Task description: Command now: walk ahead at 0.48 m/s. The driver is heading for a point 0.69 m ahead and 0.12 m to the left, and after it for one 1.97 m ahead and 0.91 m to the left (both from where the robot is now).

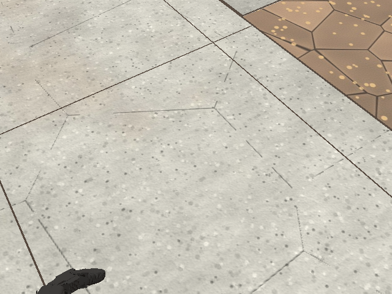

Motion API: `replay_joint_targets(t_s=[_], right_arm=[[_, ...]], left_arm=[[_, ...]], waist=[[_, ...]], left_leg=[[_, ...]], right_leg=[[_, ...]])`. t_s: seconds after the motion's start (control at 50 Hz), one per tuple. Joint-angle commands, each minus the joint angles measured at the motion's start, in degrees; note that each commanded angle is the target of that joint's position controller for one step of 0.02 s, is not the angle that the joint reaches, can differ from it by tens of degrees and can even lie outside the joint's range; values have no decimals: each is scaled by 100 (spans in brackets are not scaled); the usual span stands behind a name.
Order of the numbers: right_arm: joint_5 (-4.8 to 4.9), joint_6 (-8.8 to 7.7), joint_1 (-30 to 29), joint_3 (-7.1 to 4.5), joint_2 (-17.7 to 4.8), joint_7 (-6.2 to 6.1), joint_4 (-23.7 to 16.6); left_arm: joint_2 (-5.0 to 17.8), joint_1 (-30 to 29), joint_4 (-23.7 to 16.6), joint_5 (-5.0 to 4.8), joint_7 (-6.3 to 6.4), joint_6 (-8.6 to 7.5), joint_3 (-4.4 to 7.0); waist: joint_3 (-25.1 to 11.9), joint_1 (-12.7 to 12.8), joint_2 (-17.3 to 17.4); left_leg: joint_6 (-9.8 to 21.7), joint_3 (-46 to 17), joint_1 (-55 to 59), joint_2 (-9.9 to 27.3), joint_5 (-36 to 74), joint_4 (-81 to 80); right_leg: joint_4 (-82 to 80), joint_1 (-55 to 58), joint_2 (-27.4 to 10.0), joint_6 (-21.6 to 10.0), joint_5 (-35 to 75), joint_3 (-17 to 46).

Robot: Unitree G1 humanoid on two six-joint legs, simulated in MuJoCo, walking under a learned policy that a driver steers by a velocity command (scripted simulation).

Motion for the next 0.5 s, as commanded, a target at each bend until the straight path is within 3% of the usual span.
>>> replay_joint_targets(t_s=[0.02, 0.04, 0.06, 0.08, 0.1, 0.14, 0.2, 0.24, 0.3, 0.4, 0.46, 0.48, 0.5], right_arm=[[197, -344, 114, 21, -358, 104, -468], [313, -418, -484, -67, -655, 100, -700], [271, -445, -794, -86, -740, 40, -781], [167, -406, -900, -155, -740, -20, -799], [123, -316, -716, -174, -633, -41, -786], [123, -171, -592, -161, -392, -68, -812], [44, -99, -1298, -189, -515, -91, -1115], [6, -112, -1736, -186, -528, -61, -1263], [29, -156, -2358, -121, -415, 20, -1426], [116, -199, -3252, -25, -410, 202, -1727], [137, -249, -3217, -54, -594, 305, -1844], [133, -263, -2910, -112, -737, 312, -1788], [117, -271, -2215, -222, -932, 301, -1594]], left_arm=[[1176, 2632, 525, 51, 46, 46, 312], [925, 2023, 428, 7, 51, 2, 235], [747, 1484, 292, 32, 34, -53, 164], [584, 1187, 267, 119, 2, -101, 118], [433, 1094, 303, 182, -17, -128, 64], [465, 1254, 425, 154, 0, -128, 50], [768, 1629, 540, 146, 147, -121, 94], [840, 1888, 572, 133, 222, -88, 104], [879, 2218, 599, 79, 262, -52, 99], [949, 2838, 788, 20, 272, 61, 126], [1060, 2854, 819, 15, 299, 160, 185], [1123, 2731, 781, 16, 303, 185, 205], [1112, 2578, 735, 17, 302, 216, 197]], waist=[[-2229, 1070, -1063], [-1286, 932, -870], [-871, 706, -215], [-617, 483, -35], [-583, 252, -137], [-408, 117, -320], [-46, 190, -245], [4, 311, -198], [42, 515, -228], [239, 821, -254], [144, 624, -415], [-61, 414, -517], [-485, 13, -530]], left_leg=[[226, -1020, -4301, -332, -174, 4546], [324, -786, -4743, -27, 278, 4637], [370, -675, -4448, 313, 880, 4346], [374, -607, -4094, 522, 1219, 4006], [399, -665, -3702, 690, 1387, 3807], [367, -617, -3534, 801, 1396, 3393], [141, -514, -4153, 903, 2036, 2515], [52, -455, -4454, 873, 2739, 1771], [38, -221, -4224, 637, 3566, 595], [90, -76, -4321, 391, 3419, -357], [306, -64, -4046, 255, 2771, -647], [404, 50, -3532, 99, 2573, -699], [549, 218, -2570, -103, 2589, -802]], right_leg=[[-1765, 5314, -2154, -1408, -2420, 4839], [-1862, 4465, -2013, -1154, -2052, 3876], [-2008, 3441, -1841, -999, -1334, 3122], [-2127, 2615, -1651, -891, -750, 2580], [-2278, 2143, -1468, -833, -540, 2193], [-2555, 1673, -1347, -885, -484, 1805], [-2833, 1584, -1325, -934, -257, 1486], [-2831, 1830, -1254, -845, 53, 1286], [-2789, 2014, -1044, -635, 374, 872], [-2456, 2961, -1313, -586, 412, 813], [-2003, 3501, -1596, -454, 1142, 887], [-1652, 3553, -1577, -380, 2005, 827], [-856, 3462, -1386, -264, 2947, 636]])
Velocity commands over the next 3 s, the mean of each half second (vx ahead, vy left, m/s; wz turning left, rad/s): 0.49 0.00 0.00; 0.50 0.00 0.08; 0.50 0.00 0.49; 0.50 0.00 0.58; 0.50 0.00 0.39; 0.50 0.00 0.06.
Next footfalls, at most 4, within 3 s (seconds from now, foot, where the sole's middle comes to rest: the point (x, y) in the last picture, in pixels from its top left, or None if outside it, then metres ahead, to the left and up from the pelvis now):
0.52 left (153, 282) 0.49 0.14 -0.75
1.06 right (218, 197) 0.79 -0.09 -0.75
1.60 left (133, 156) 1.00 0.24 -0.75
2.08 right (140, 95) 1.35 0.22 -0.75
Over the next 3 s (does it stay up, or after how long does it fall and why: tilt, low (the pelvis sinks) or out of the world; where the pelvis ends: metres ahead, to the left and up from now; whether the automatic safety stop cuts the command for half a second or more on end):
stays up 1.46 0.57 0.03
